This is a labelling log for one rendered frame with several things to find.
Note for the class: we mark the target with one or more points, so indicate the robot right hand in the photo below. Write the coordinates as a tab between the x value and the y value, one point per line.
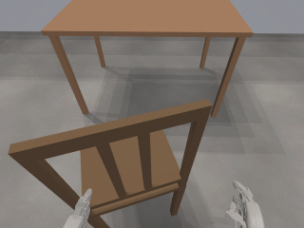
249	214

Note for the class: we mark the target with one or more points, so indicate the robot left hand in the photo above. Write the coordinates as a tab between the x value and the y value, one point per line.
81	212

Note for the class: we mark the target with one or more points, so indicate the chair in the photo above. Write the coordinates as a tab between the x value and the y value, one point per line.
123	162

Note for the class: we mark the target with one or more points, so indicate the table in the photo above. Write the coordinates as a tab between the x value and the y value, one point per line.
149	18

